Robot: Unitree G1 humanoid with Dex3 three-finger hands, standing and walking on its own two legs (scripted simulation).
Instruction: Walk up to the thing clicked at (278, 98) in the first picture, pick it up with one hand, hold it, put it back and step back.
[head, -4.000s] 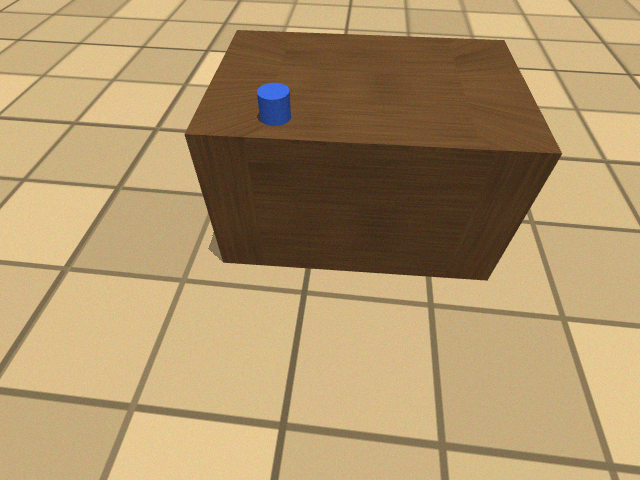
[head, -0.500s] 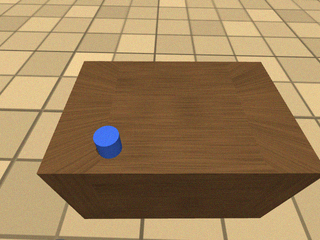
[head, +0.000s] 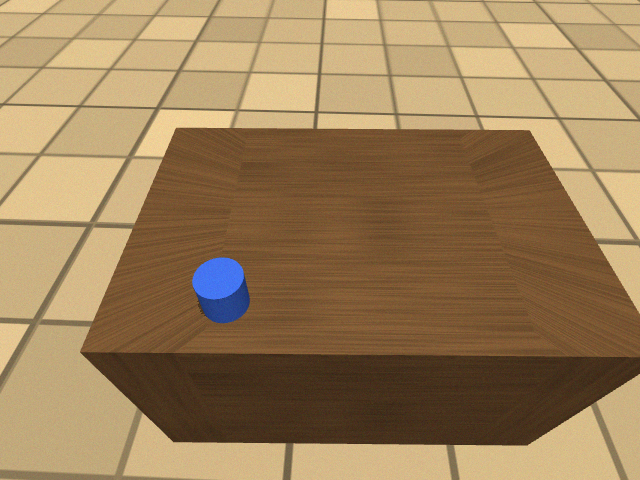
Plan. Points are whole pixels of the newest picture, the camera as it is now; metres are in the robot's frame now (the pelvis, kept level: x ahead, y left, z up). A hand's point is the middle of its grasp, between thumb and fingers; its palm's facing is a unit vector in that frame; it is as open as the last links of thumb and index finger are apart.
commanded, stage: walk up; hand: left
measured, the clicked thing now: (222, 290) +0.46 +0.19 -0.14
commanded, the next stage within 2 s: stand in 0.04 s
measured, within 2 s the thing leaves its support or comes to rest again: neither
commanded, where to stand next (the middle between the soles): +0.04 -0.01 m, yaw +0 degrees
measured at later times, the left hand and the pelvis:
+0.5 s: hand out of the picture +0.09 +0.26 -0.15, palm faces -0.02 -0.94 -0.34, open 7.4 cm; pelvis +0.01 +0.00 +0.00, yaw +1 degrees
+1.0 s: hand out of the picture +0.08 +0.25 -0.16, palm faces -0.01 -0.94 -0.34, open 7.4 cm; pelvis +0.01 +0.00 +0.00, yaw +1 degrees
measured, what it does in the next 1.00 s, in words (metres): stands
